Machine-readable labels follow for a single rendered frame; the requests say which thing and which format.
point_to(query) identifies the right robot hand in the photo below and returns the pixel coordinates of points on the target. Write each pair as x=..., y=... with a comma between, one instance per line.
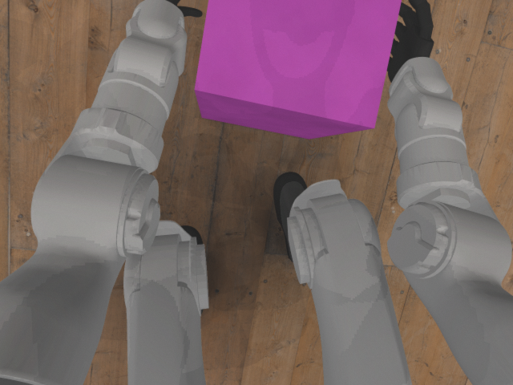
x=414, y=38

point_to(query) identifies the robot left forearm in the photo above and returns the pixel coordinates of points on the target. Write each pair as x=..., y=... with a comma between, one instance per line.
x=126, y=120

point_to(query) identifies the robot shin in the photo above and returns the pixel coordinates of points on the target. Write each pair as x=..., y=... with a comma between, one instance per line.
x=132, y=268
x=330, y=187

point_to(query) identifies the left robot upper arm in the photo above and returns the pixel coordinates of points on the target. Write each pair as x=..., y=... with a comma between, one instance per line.
x=89, y=216

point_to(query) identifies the right robot upper arm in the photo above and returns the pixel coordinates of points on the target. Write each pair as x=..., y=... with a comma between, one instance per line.
x=455, y=260

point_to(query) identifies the left robot hand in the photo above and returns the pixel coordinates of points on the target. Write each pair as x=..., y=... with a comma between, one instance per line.
x=187, y=11

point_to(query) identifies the robot left shin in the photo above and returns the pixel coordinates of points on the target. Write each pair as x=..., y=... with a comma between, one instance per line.
x=132, y=268

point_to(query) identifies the robot right shin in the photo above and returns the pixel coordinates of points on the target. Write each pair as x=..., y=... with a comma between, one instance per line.
x=330, y=187

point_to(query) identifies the carton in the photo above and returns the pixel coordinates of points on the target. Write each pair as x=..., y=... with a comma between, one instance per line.
x=304, y=68

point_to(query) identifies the robot right forearm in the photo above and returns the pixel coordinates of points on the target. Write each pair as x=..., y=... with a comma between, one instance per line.
x=431, y=145

